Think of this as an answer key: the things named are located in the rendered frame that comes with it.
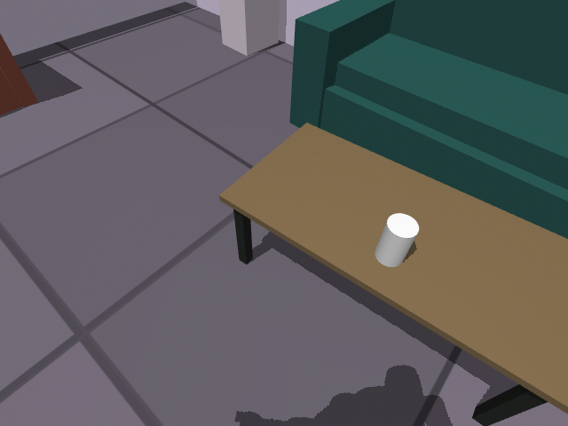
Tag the coffee table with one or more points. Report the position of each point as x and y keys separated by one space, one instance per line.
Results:
x=491 y=283

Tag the armchair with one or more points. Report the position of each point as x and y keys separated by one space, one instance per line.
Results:
x=15 y=91

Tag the can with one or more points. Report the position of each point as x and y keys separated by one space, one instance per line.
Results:
x=397 y=238

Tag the sofa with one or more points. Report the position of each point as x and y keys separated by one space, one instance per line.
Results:
x=471 y=93

